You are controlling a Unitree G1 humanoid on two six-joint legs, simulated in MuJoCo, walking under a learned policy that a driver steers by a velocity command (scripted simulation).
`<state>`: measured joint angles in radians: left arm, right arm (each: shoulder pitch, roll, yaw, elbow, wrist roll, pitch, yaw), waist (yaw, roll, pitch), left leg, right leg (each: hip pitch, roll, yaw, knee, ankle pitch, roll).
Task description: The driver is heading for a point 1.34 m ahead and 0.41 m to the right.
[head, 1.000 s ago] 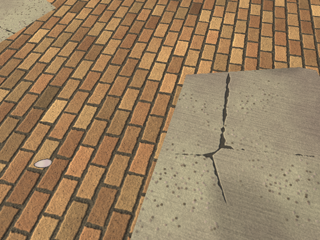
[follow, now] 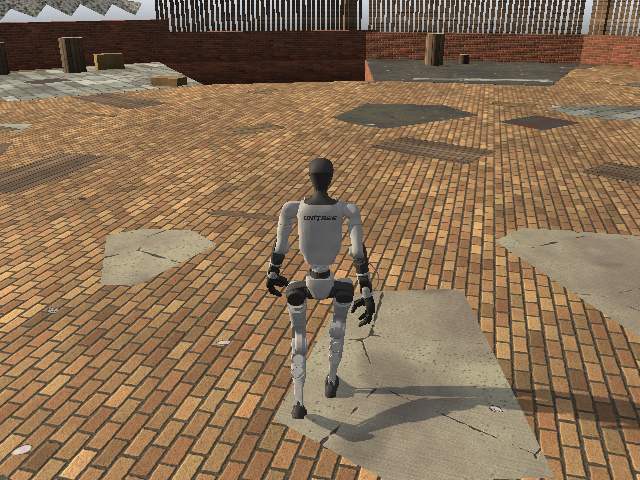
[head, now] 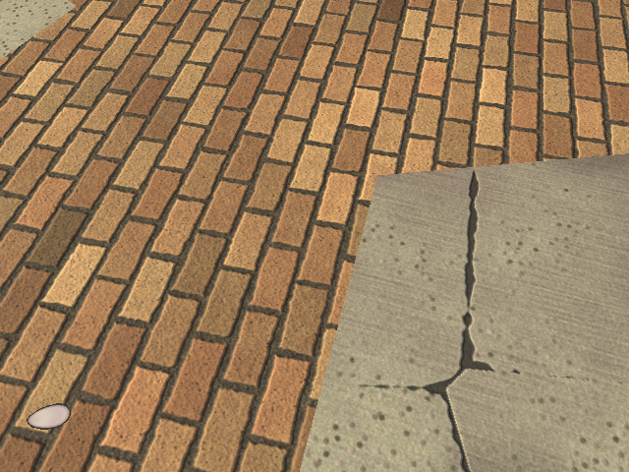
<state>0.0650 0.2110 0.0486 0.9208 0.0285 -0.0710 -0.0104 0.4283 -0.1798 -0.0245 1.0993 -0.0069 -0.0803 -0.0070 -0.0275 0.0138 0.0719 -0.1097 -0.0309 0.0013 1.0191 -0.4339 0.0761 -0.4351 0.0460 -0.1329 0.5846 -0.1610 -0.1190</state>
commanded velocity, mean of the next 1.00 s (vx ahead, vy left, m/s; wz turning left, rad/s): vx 0.50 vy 0.00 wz -0.16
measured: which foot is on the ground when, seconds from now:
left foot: up 0.00-0.46, down 0.48-1.00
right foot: down 0.00-0.50, up 0.52-1.00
